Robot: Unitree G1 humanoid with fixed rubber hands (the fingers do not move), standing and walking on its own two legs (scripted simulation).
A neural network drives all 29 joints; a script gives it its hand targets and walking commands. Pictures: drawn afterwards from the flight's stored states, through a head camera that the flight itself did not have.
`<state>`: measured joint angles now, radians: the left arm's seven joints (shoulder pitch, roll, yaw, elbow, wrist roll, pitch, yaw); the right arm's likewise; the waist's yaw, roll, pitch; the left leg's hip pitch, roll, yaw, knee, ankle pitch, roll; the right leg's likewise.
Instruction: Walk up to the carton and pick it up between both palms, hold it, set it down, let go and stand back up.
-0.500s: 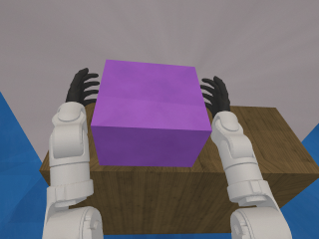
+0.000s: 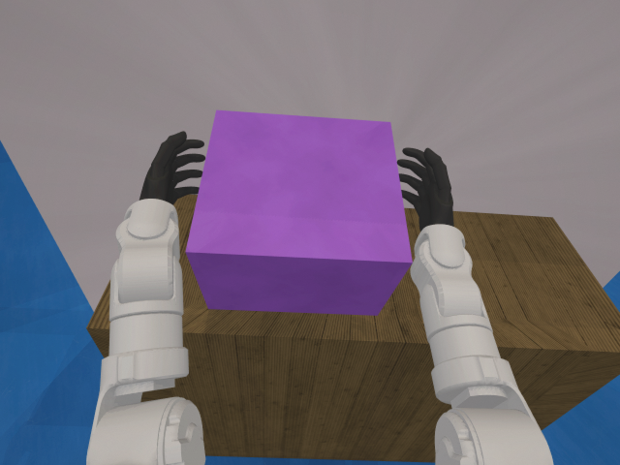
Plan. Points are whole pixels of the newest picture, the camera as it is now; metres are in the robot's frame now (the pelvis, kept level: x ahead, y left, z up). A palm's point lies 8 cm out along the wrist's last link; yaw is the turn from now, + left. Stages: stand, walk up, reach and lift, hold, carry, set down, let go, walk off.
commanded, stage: set down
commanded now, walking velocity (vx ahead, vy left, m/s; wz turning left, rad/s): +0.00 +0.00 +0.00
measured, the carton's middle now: (299, 215) +0.40 +0.01 +0.12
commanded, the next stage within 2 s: none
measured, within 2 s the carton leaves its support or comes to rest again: neither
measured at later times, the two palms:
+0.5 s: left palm (183, 221) +0.37 +0.16 +0.13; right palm (430, 228) +0.37 -0.16 +0.14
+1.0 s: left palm (198, 224) +0.39 +0.15 +0.11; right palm (430, 234) +0.38 -0.18 +0.12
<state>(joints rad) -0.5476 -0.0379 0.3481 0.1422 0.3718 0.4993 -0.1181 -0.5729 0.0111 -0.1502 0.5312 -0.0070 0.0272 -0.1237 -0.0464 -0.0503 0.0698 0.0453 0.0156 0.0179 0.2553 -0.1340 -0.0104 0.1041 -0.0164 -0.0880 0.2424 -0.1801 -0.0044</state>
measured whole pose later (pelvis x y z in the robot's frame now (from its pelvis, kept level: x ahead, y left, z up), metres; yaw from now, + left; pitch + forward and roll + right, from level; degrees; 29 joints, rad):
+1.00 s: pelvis +0.01 +0.00 +0.00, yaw -1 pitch -6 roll +0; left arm -0.62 -0.08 0.43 0.57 0.38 0.21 0.00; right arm -0.65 0.04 -0.38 0.84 -0.18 -0.22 -0.07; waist -0.02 -0.05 0.08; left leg 0.00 0.03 0.06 0.24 -0.14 -0.02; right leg 0.05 -0.01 -0.08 0.23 -0.18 -0.01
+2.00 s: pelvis +0.02 +0.00 +0.00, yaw -3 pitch +3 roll +0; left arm -0.69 -0.07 0.52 0.82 0.36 0.00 0.03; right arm -0.69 0.08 -0.58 0.87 -0.37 -0.22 -0.02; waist -0.01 -0.02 0.02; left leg -0.18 0.05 0.10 0.28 -0.15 -0.02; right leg -0.15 -0.01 -0.08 0.28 -0.19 -0.01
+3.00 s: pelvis +0.02 +0.00 +0.00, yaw -5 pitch +5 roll +0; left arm -0.72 -0.10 0.58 0.78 0.44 -0.04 -0.01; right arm -0.67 0.10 -0.63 0.81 -0.42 -0.21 0.01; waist 0.01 -0.02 0.03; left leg -0.23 0.05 0.13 0.29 -0.15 -0.01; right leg -0.21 -0.01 -0.06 0.30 -0.18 -0.01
